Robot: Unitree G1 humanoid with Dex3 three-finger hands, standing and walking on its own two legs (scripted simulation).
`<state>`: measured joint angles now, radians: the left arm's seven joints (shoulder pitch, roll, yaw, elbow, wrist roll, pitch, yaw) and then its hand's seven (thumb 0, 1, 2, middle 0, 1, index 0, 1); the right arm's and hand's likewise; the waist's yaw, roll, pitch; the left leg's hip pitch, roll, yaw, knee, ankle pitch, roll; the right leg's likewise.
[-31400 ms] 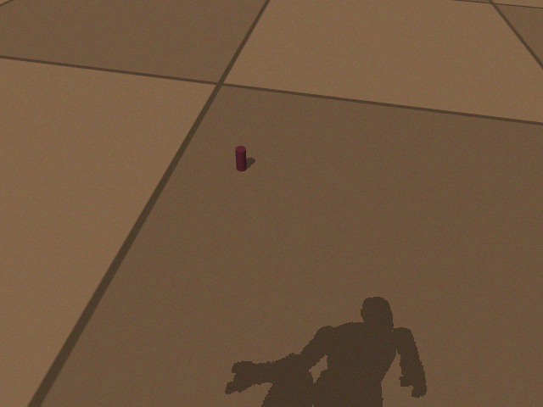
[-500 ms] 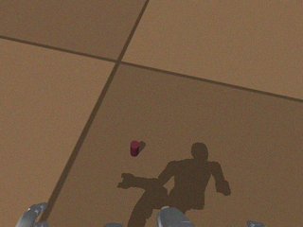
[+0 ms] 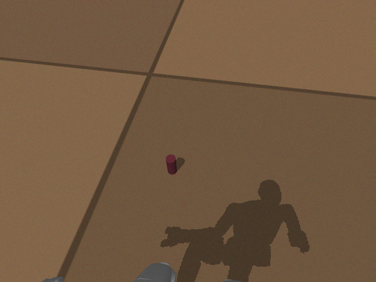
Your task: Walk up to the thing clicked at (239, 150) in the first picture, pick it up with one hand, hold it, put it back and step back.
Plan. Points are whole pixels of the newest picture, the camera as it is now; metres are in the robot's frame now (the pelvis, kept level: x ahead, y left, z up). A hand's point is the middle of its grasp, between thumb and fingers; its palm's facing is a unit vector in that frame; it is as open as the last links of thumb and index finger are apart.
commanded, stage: step back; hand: left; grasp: from the side
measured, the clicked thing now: (171, 164) +0.78 +0.13 -0.69
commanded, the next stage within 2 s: stand in 1.68 s
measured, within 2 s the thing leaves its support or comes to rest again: neither
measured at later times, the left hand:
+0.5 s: hand out of the picture -0.10 +0.24 -0.16, palm faces -0.03 -0.92 -0.39, open 7.3 cm
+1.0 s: hand out of the picture -0.22 +0.23 -0.14, palm faces +0.07 -0.92 -0.38, open 7.3 cm
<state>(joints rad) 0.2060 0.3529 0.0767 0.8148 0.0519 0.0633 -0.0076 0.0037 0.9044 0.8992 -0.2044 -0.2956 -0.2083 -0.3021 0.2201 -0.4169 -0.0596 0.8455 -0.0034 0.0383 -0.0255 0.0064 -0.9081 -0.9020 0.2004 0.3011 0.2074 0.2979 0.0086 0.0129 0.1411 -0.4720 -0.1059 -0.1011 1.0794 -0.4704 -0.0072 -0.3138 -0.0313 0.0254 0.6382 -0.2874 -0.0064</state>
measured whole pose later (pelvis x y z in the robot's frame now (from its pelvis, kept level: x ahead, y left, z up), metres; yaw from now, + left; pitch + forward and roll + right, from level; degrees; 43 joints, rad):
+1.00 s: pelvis -0.26 -0.06 +0.00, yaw +4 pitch -3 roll +1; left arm 0.24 0.41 0.07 0.97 0.03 0.00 -0.03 0.00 0.91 0.90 -0.20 -0.30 -0.20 -0.30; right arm 0.24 -0.34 -0.05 0.96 -0.04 -0.02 0.03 0.01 -0.90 -0.90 0.20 0.30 0.21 0.30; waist 0.00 -0.03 0.06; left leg -0.23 -0.02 -0.01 0.55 -0.28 0.03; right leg -0.33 -0.03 0.00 0.77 -0.47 -0.02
